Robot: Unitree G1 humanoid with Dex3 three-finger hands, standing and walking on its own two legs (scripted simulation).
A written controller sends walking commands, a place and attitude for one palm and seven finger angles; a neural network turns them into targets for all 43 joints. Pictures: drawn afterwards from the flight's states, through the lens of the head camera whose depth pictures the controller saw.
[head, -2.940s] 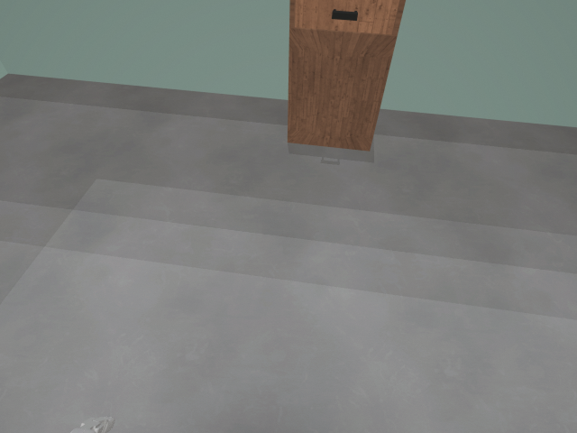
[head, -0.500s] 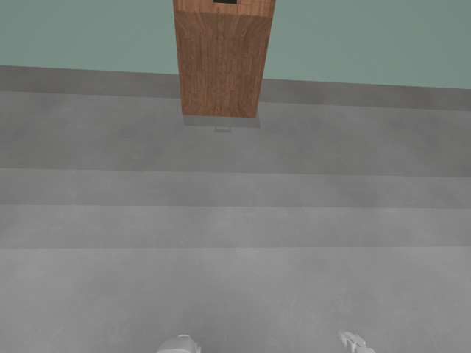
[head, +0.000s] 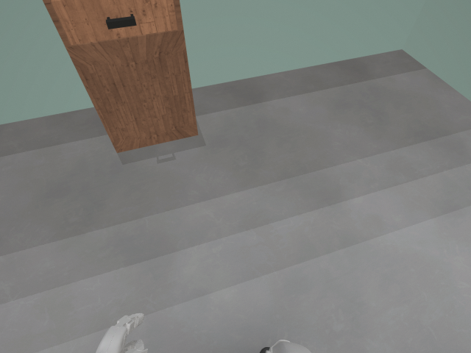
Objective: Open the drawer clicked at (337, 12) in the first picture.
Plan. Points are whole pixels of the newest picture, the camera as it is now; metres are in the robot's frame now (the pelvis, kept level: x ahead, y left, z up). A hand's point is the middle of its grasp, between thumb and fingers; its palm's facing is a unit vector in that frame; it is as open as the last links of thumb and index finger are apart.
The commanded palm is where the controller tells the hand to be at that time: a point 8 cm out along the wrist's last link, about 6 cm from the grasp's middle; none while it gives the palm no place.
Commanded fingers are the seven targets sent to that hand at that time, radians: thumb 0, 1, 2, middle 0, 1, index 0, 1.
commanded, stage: walk to a spot facing it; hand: left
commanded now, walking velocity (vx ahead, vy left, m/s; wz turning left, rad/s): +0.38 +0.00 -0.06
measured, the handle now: (120, 20) +1.25 +0.43 -0.04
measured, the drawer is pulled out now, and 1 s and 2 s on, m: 0.00 0.00 0.00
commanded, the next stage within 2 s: turn to face it in 0.84 s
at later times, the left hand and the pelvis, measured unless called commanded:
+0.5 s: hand (120, 325) +0.20 +0.24 -0.17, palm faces +0.02 -0.99 -0.14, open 7.3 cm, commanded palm none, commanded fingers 0.00 0.90 0.90 -0.20 -0.30 -0.20 -0.30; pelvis +0.23 +0.05 +0.01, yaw -2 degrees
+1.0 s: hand (183, 172) +0.58 +0.14 -0.16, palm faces -0.16 -0.96 -0.21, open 7.3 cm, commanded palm none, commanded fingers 0.00 0.90 0.90 -0.20 -0.30 -0.20 -0.30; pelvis +0.45 -0.02 +0.00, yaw -10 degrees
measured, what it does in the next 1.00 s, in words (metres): walks ahead: left foot, then right foot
